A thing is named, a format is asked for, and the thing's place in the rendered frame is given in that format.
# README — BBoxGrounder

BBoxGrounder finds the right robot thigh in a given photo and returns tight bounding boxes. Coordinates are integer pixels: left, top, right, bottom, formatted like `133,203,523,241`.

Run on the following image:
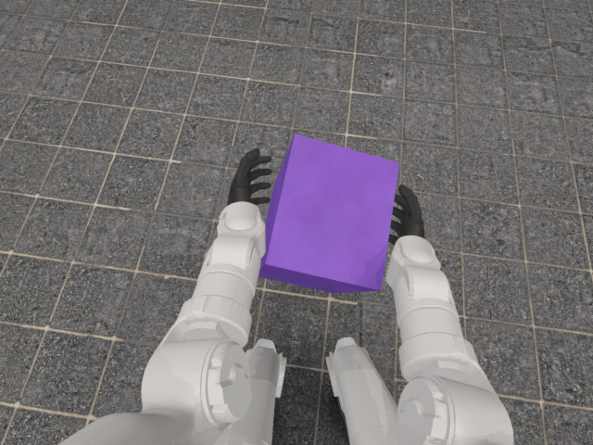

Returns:
325,345,399,445

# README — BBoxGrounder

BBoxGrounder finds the right robot upper arm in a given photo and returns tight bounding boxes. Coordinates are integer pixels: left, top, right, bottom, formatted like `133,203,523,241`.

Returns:
395,375,513,445

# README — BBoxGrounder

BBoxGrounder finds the robot left hand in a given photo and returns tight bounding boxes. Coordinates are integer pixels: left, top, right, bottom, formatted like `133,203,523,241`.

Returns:
227,148,272,206

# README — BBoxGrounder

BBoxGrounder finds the left robot shin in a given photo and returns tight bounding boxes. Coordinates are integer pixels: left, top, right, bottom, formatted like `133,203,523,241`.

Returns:
246,338,277,354

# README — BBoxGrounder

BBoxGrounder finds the left robot upper arm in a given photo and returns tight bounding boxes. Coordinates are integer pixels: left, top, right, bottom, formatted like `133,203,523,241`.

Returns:
57,337,252,445

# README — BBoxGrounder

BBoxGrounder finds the carton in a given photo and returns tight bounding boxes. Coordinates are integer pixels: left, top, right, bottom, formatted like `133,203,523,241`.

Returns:
259,133,399,293

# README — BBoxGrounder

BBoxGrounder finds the robot left forearm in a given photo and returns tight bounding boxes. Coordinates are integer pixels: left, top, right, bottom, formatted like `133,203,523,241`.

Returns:
141,201,266,404

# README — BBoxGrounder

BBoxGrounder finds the robot right forearm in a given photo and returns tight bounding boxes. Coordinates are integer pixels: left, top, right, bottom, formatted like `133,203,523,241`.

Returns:
385,235,513,432

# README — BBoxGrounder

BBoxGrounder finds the robot right hand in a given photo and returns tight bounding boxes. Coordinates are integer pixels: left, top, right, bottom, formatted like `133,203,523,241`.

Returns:
388,184,425,245

